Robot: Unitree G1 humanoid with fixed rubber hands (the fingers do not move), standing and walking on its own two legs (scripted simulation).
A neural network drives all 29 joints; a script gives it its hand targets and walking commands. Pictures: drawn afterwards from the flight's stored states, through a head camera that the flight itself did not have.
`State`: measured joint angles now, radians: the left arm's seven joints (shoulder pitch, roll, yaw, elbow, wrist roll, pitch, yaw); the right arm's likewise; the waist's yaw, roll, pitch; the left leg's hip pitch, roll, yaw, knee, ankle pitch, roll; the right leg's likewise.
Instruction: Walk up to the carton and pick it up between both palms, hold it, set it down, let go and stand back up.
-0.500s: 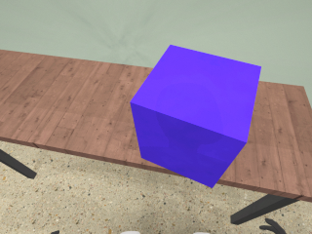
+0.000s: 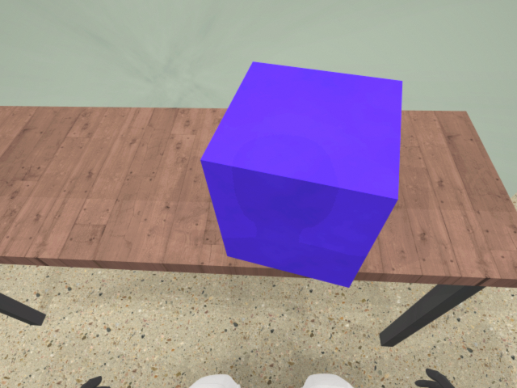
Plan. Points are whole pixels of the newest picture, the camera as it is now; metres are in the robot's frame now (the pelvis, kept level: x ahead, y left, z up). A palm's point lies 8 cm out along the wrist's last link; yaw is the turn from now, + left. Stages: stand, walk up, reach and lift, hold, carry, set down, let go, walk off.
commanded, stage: walk up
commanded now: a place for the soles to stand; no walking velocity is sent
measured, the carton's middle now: (303, 180) +0.38 -0.07 +0.09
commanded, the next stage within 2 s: reach and lift in 1.98 s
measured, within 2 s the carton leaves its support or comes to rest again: neither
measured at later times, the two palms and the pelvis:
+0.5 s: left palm out of the picture +0.06 +0.29 -0.12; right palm out of the picture +0.04 -0.31 -0.10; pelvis -0.02 +0.00 +0.01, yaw -4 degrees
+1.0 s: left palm out of the picture +0.09 +0.26 -0.09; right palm out of the picture +0.03 -0.31 -0.10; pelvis -0.01 -0.02 +0.02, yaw -5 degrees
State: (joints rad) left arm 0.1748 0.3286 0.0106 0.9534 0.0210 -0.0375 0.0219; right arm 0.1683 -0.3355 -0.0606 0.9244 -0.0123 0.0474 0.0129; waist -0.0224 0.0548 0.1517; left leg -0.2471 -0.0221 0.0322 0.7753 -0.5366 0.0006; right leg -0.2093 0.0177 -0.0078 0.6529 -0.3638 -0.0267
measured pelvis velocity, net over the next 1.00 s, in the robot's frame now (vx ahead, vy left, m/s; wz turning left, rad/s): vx -0.01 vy -0.02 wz -0.08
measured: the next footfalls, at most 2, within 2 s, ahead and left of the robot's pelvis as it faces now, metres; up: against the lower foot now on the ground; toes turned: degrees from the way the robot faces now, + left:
left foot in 0.08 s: +0.03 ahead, +0.13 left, +0.00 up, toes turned -7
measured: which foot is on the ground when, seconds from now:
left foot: up 0.00-0.06, down 0.08-1.00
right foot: down 0.00-1.00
